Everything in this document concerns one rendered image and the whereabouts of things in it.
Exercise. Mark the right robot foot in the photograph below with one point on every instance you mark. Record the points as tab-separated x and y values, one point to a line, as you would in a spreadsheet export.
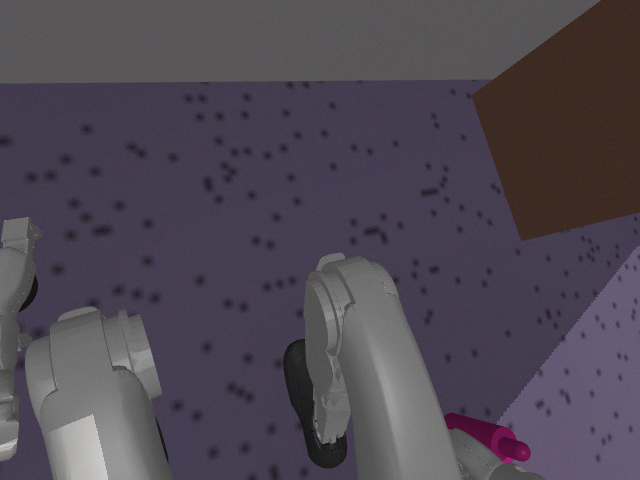
300	390

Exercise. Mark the left robot hand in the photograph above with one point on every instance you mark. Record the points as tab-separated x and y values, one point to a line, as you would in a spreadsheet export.
17	270

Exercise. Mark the right robot arm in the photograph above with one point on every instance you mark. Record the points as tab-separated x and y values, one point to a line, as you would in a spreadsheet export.
511	471

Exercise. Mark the left robot arm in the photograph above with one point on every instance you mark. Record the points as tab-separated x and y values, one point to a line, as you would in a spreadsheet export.
9	402

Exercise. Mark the right robot hand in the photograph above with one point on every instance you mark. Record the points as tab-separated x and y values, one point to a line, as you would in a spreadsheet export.
476	461

